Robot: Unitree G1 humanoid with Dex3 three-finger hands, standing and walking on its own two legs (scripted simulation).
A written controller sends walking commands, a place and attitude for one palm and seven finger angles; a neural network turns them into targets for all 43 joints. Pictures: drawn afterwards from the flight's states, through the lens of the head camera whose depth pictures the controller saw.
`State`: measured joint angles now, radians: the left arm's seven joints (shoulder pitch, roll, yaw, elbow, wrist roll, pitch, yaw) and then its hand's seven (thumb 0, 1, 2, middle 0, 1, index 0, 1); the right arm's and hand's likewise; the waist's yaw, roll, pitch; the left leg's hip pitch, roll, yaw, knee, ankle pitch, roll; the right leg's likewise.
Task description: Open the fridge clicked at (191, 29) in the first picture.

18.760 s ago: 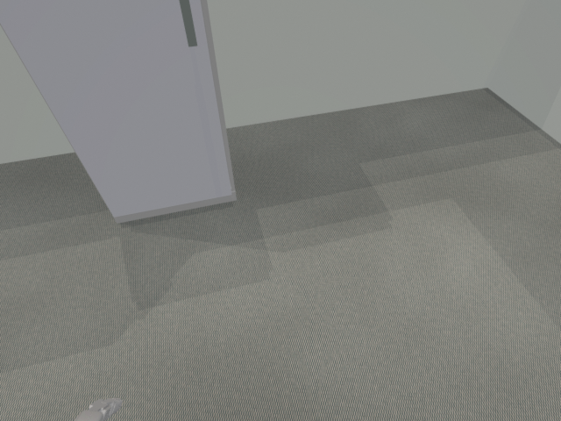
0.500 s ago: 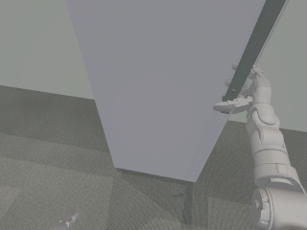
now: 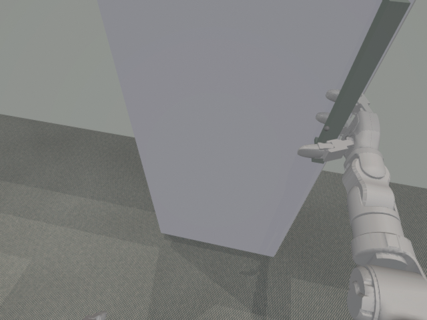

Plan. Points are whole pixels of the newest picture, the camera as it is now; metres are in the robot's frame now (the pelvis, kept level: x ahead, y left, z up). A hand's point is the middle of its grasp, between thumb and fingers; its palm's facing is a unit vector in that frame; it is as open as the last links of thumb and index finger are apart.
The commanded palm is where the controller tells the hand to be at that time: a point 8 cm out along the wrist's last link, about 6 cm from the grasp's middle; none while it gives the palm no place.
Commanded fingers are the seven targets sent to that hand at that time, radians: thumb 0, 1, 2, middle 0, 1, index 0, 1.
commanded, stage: grip the handle and tug to test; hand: right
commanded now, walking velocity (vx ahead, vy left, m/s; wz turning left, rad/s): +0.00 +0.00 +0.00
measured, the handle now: (345, 92) +0.49 -0.18 +0.21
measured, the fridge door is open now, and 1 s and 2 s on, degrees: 0 0 11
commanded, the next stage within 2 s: pull the door a little, standing still in 1.46 s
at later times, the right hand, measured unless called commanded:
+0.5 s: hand (328, 129) +0.43 -0.15 +0.16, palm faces +0.12 +0.99 +0.01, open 9.3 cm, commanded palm +0.40 -0.20 +0.16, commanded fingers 0.00 -0.62 -0.78 0.42 1.36 0.42 1.36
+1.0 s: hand (327, 128) +0.44 -0.15 +0.16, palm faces +0.11 +0.99 +0.02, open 6.1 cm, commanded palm +0.40 -0.20 +0.16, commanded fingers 0.00 -0.90 -0.90 0.45 1.40 0.45 1.40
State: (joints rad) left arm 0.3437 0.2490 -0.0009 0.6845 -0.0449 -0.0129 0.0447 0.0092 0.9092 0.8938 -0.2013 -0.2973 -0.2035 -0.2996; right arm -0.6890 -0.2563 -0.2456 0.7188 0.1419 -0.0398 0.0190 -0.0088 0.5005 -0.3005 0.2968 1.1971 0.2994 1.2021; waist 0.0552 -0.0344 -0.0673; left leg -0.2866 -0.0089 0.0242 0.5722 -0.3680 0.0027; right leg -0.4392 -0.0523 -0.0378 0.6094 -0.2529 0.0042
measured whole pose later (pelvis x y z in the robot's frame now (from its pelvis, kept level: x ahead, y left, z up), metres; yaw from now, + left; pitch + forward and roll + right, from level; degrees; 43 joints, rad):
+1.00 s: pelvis +0.00 +0.00 +0.00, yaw +0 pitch +4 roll +1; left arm 0.31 0.25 -0.01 0.67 -0.05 0.00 0.05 0.01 0.91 0.89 -0.20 -0.30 -0.20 -0.30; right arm -0.65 -0.26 -0.25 0.66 0.14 0.00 0.01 0.01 -0.67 -0.78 0.35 1.39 0.36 1.35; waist 0.06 -0.03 -0.07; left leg -0.25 -0.01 0.02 0.55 -0.36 0.01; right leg -0.40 -0.05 -0.04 0.58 -0.25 0.01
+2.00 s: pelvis +0.04 +0.02 +0.01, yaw +0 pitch +1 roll -1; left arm 0.19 0.22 -0.04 0.55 -0.02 0.05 0.05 0.01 0.91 0.89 -0.20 -0.30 -0.20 -0.30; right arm -0.03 -0.17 -0.11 -0.13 0.16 0.18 0.00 0.00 -0.65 -0.71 0.32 1.36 0.27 1.34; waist 0.00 -0.04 -0.08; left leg -0.09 0.00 0.02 0.45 -0.37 0.01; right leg -0.24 -0.04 -0.05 0.50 -0.26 0.01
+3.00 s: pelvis -0.07 +0.20 -0.01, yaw -26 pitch +0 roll +1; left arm 0.14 0.15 0.02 0.66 0.02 -0.11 0.04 0.01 0.91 0.89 -0.20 -0.30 -0.21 -0.30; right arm 0.07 -0.19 0.18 -0.47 0.03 -0.05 0.00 -0.03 -0.56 -0.75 0.50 1.40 0.25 1.34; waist 0.05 -0.05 0.15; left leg -0.27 -0.03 0.00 0.58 -0.33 0.00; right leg -0.46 -0.08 0.24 0.52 -0.17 0.07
